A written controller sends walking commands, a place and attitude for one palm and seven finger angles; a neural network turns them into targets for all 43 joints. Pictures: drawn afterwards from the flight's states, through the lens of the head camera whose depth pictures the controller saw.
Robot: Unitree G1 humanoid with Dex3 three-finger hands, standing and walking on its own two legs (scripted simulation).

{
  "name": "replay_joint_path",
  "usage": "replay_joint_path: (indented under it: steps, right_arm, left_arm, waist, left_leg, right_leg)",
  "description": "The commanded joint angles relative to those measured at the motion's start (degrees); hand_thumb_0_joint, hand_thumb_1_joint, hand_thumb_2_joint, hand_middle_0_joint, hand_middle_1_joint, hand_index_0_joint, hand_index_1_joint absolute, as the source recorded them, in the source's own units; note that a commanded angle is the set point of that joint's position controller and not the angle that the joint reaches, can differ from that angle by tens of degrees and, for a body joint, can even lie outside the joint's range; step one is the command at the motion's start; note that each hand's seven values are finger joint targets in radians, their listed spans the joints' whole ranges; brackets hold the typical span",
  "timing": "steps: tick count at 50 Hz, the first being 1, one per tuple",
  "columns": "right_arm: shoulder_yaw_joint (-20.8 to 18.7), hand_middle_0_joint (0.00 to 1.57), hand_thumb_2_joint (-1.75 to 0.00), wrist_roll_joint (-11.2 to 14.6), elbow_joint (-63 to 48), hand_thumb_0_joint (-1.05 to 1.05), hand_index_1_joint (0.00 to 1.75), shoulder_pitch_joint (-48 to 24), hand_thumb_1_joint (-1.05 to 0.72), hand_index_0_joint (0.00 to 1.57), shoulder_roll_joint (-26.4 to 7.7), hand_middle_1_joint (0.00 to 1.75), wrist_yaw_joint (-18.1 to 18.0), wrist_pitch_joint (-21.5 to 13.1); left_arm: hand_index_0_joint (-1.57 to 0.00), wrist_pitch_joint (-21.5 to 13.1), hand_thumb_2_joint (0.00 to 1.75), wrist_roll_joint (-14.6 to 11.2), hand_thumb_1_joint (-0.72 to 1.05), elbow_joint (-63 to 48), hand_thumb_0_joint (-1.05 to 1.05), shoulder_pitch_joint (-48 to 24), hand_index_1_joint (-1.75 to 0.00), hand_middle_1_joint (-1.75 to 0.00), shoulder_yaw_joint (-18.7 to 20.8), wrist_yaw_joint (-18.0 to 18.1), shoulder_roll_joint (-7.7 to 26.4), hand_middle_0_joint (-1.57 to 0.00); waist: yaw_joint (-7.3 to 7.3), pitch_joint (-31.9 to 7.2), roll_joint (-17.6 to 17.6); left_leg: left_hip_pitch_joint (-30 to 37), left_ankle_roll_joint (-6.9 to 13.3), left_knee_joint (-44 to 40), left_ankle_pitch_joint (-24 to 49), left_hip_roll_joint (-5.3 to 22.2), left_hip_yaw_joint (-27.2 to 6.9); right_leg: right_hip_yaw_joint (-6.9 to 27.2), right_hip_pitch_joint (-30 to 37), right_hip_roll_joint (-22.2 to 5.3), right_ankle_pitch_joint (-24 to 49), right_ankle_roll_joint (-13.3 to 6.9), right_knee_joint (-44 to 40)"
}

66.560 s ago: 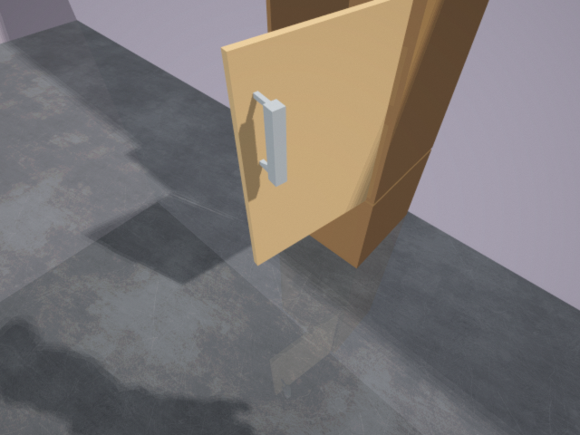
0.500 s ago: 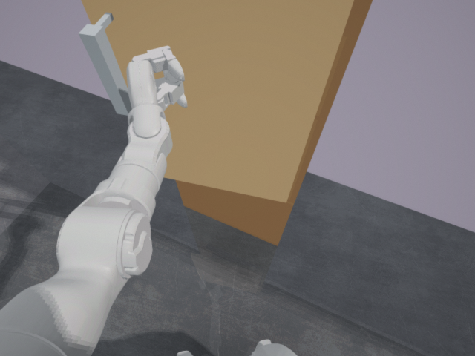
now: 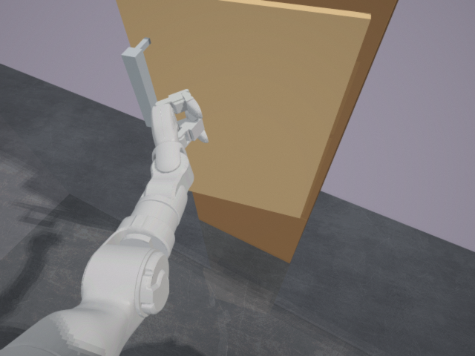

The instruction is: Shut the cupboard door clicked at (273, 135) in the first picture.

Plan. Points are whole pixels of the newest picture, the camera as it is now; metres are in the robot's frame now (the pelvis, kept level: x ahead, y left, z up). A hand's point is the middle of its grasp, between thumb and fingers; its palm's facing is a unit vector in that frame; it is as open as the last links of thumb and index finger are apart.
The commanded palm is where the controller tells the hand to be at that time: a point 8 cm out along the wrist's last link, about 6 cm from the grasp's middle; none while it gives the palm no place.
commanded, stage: draw the hand back to the body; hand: left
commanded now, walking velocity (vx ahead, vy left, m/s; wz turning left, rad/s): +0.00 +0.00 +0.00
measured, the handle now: (150, 85) +0.61 +0.14 +0.11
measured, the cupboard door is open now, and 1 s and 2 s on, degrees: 11 11 11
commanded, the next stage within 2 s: step back with the hand held close in 1.46 s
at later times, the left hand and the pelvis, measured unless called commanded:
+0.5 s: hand (110, 191) +0.32 +0.14 +0.17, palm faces +0.04 -0.99 -0.11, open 3.1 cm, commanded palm +0.28 +0.20 +0.16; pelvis -0.01 +0.01 +0.02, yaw +1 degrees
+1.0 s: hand out of the picture +0.20 +0.27 +0.17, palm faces +0.39 -0.85 -0.35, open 5.4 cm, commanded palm +0.15 +0.32 +0.20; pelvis +0.01 +0.03 +0.03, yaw +2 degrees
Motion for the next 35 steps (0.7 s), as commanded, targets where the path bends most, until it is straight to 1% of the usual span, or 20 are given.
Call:
replay_joint_path:
  steps: [1, 2, 3, 6, 9, 10, 12, 13, 16, 19, 20, 21, 22, 23, 24, 26, 27, 30, 33, 35]
  right_arm:
    - [-3.75, 0.2, -0.9, 0.13, -6.43, 0.0, 0.3, 4.96, -0.9, 0.2, -7.84, 0.3, 0.57, -2.45]
    - [-4.02, 0.2, -0.9, 0.32, -6.99, 0.0, 0.3, 5.07, -0.9, 0.2, -8.02, 0.3, 0.9, -2.31]
    - [-4.09, 0.2, -0.9, 1.1, -7.38, 0.0, 0.3, 4.19, -0.9, 0.2, -8.17, 0.3, 1.06, -1.98]
    - [-4.27, 0.2, -0.9, 3.62, -8.93, 0.0, 0.3, 1.33, -0.9, 0.2, -8.79, 0.3, -0.09, -0.6]
    - [-3.66, 0.2, -0.9, 5.37, -9.93, 0.0, 0.3, -3.58, -0.9, 0.2, -8.29, 0.3, -2.59, -1.04]
    - [-3.23, 0.2, -0.9, 5.45, -9.91, 0.0, 0.3, -4.75, -0.9, 0.2, -8.13, 0.3, -3.33, -1.69]
    - [-2.63, 0.2, -0.9, 5.18, -9.97, 0.0, 0.3, -6.4, -0.9, 0.2, -7.47, 0.3, -4.39, -3.03]
    - [-2.33, 0.2, -0.9, 4.92, -9.59, 0.0, 0.3, -6.93, -0.9, 0.2, -7.16, 0.3, -4.55, -3.76]
    - [-1.64, 0.2, -0.9, 4.69, -9.25, 0.0, 0.3, -8.68, -0.9, 0.2, -6.57, 0.3, -4.39, -5.05]
    - [-1.04, 0.2, -0.9, 5.42, -10.37, 0.0, 0.3, -11.59, -0.9, 0.2, -6.86, 0.3, -4.34, -4.25]
    - [-0.73, 0.2, -0.9, 4.94, -11.1, 0.0, 0.3, -11.89, -0.9, 0.2, -5.67, 0.3, -4.78, -2.87]
    - [-0.76, 0.2, -0.9, 5.03, -11.39, 0.0, 0.3, -12.74, -0.9, 0.2, -5.91, 0.3, -5.26, -1.8]
    - [-0.52, 0.2, -0.9, 5.15, -11.93, 0.0, 0.3, -13.45, -0.9, 0.2, -6.04, 0.3, -5.57, -1.0]
    - [-0.07, 0.2, -0.9, 5.17, -12.41, 0.0, 0.3, -14.18, -0.9, 0.2, -5.7, 0.3, -5.79, -0.22]
    - [0.14, 0.2, -0.9, 5.06, -12.76, 0.0, 0.3, -15.06, -0.9, 0.2, -5.53, 0.3, -5.95, 0.24]
    - [0.5, 0.2, -0.9, 4.9, -13.42, 0.0, 0.3, -16.05, -0.9, 0.2, -5.37, 0.3, -6.16, 0.62]
    - [0.54, 0.2, -0.9, 4.82, -13.52, 0.0, 0.3, -16.13, -0.9, 0.2, -5.48, 0.3, -6.22, 0.67]
    - [1.08, 0.2, -0.9, 4.2, -13.79, 0.0, 0.3, -16.76, -0.9, 0.2, -5.26, 0.3, -6.42, -0.51]
    - [1.2, 0.2, -0.9, 3.67, -13.46, 0.0, 0.3, -16.99, -0.9, 0.2, -5.57, 0.3, -6.71, -1.85]
    - [1.26, 0.2, -0.9, 3.35, -13.1, 0.0, 0.3, -17.03, -0.9, 0.2, -5.53, 0.3, -6.84, -2.51]
  left_arm:
    - [-1.3, -11.71, 0.9, 3.8, 0.9, -26.54, 0.0, -10.07, -1.5, -1.5, -2.05, -2.94, 11.89, -1.3]
    - [-1.3, -11.09, 0.9, 4.52, 0.9, -26.93, 0.0, -4.46, -1.5, -1.5, -3.97, -4.1, 10.43, -1.3]
    - [-1.3, -9.37, 0.9, 4.46, 0.9, -28.26, 0.0, -0.69, -1.5, -1.5, -5.7, -5.4, 9.58, -1.3]
    - [-1.3, 0.05, 0.9, -0.74, 0.9, -33.43, 0.0, 4.08, -1.5, -1.5, -9.34, -9.83, 6.22, -1.3]
    - [-1.3, 6.68, 0.9, -6.68, 0.9, -44.41, 0.0, 0.32, -1.5, -1.5, -10.63, -12.23, 5.0, -1.3]
    - [-1.3, 6.89, 0.9, -7.35, 0.9, -49.2, 0.0, -2.54, -1.5, -1.5, -10.07, -12.15, 6.18, -1.3]
    - [-1.3, 5.34, 0.9, -6.45, 0.9, -58.13, 0.0, -2.82, -1.5, -1.5, -10.44, -11.54, 8.26, -1.3]
    - [-1.3, 4.24, 0.9, -5.69, 0.9, -60.42, 0.0, -1.45, -1.5, -1.5, -8.81, -11.02, 10.22, -1.3]
    - [-1.24, 3.42, 0.9, -3.94, 0.9, -60.71, 0.0, 9.59, -1.44, -1.44, -9.45, -11.34, 10.51, -1.24]
    - [-1.16, 8.6, 0.9, -4.5, 0.9, -57.7, 0.0, 20.66, -1.35, -1.35, -9.12, -13.55, 10.6, -1.16]
    - [-1.13, 7.47, 0.9, -1.65, 0.9, -60.25, 0.0, 25.24, -1.32, -1.32, -11.76, -13.42, 13.39, -1.13]
    - [-1.11, 7.56, 0.9, -1.85, 0.9, -58.56, 0.0, 30.19, -1.29, -1.29, -8.85, -13.37, 14.95, -1.11]
    - [-1.08, 8.09, 0.9, -2.22, 0.9, -58.13, 0.0, 34.08, -1.26, -1.26, -8.21, -13.82, 15.41, -1.08]
    - [-1.05, 8.18, 0.9, -2.24, 0.9, -60.95, 0.0, 34.21, -1.23, -1.23, -8.46, -14.11, 15.49, -1.05]
    - [-1.02, 8.34, 0.9, -2.11, 0.9, -63.17, 0.0, 34.44, -1.2, -1.2, -8.82, -14.34, 15.41, -1.02]
    - [-0.97, 8.49, 0.9, -1.85, 0.9, -68.71, 0.0, 35.15, -1.14, -1.14, -8.14, -14.28, 16.57, -0.97]
    - [-0.94, 8.58, 0.9, -1.63, 0.9, -71.89, 0.0, 35.03, -1.11, -1.11, -7.76, -14.14, 17.72, -0.94]
    - [-0.86, 8.42, 0.9, -0.81, 0.9, -81.7, 0.0, 34.4, -1.02, -1.02, -6.8, -12.97, 19.61, -0.86]
    - [-0.78, 8.52, 0.9, -0.39, 0.9, -87.84, 0.0, 38.05, -0.93, -0.93, -5.3, -11.75, 21.42, -0.78]
    - [-0.72, 9.01, 0.9, -0.4, 0.9, -88.39, 0.0, 43.54, -0.87, -0.87, -4.82, -11.28, 20.89, -0.72]
  waist:
    - [4.76, -28.13, -2.08]
    - [5.01, -27.51, -3.51]
    - [4.81, -24.5, -4.13]
    - [3.92, -17.13, -10.98]
    - [4.07, -13.2, -8.14]
    - [3.82, -12.77, -7.82]
    - [4.39, -13.03, -1.75]
    - [4.99, -14.37, 0.14]
    - [6.52, -12.39, 0.74]
    - [8.14, -8.03, -1.72]
    - [7.0, -3.04, -5.74]
    - [7.49, -0.96, -8.78]
    - [8.19, 0.22, -9.54]
    - [7.98, 0.14, -9.89]
    - [7.98, 1.16, -8.33]
    - [8.06, 0.64, -3.99]
    - [8.1, -0.3, -0.25]
    - [8.03, -2.81, 5.42]
    - [8.17, -4.28, 4.36]
    - [8.44, -3.3, 2.62]
  left_leg:
    - [14.01, 0.72, -0.99, 24.88, -1.18, -0.71]
    - [14.55, 0.81, -1.24, 26.42, -1.0, -0.74]
    - [14.67, 0.88, -2.01, 25.44, -0.59, -0.35]
    - [14.68, 1.29, -5.23, 18.19, -0.29, 0.03]
    - [18.25, 1.63, -7.59, 14.34, -0.39, -0.19]
    - [19.53, 1.82, -8.16, 13.58, -0.45, -0.84]
    - [22.9, 1.86, -8.96, 14.03, -0.22, -1.38]
    - [24.19, 1.77, -9.14, 14.72, -0.31, -2.19]
    - [24.93, 1.1, -10.28, 15.48, 0.02, -2.78]
    - [22.96, 0.76, -12.61, 12.91, -0.01, -2.64]
    - [22.29, 0.73, -15.61, 11.0, -0.26, -3.42]
    - [21.26, 0.82, -16.3, 9.59, -0.02, -3.05]
    - [20.45, 0.97, -16.67, 9.19, -0.14, -3.0]
    - [21.75, 1.04, -17.33, 9.51, 0.08, -2.89]
    - [22.8, 1.08, -17.97, 9.53, 0.22, -2.89]
    - [25.35, 1.0, -19.1, 10.23, 0.41, -3.07]
    - [27.02, 0.88, -19.62, 11.33, 0.58, -3.22]
    - [31.15, 0.34, -21.26, 13.22, 0.78, -4.38]
    - [33.19, 0.09, -22.44, 15.01, 1.23, -5.77]
    - [33.35, 0.07, -22.51, 16.74, 1.13, -5.64]
  right_leg:
    - [1.12, 17.31, -1.4, 35.48, 1.92, -2.08]
    - [0.76, 17.79, -1.38, 36.45, 1.95, -2.19]
    - [0.72, 17.07, -1.42, 36.48, 2.34, -3.47]
    - [0.93, 18.85, -1.41, 32.95, 4.27, -8.86]
    - [1.26, 18.66, -1.46, 25.2, 4.3, -13.32]
    - [0.96, 18.3, -1.4, 22.67, 3.74, -14.11]
    - [0.86, 18.45, -1.42, 20.43, 2.86, -14.05]
    - [0.39, 18.34, -1.23, 20.22, 2.32, -13.32]
    - [-0.45, 18.05, -1.31, 18.97, 1.61, -12.54]
    - [-0.6, 19.35, -1.86, 16.67, 1.6, -13.98]
    - [1.53, 19.8, -3.05, 15.22, 2.52, -17.37]
    - [1.99, 21.02, -3.43, 14.03, 2.92, -18.85]
    - [2.41, 22.26, -3.84, 13.74, 3.07, -19.72]
    - [2.41, 23.19, -4.05, 13.57, 3.0, -20.29]
    - [2.24, 23.09, -3.96, 13.02, 2.8, -20.93]
    - [1.77, 23.87, -3.6, 12.59, 2.26, -21.93]
    - [1.64, 24.62, -3.59, 13.15, 1.86, -22.3]
    - [0.55, 25.68, -2.92, 13.9, 1.3, -22.83]
    - [-0.07, 27.31, -2.53, 14.25, 1.05, -23.3]
    - [-0.46, 27.86, -2.41, 15.78, 1.14, -23.49]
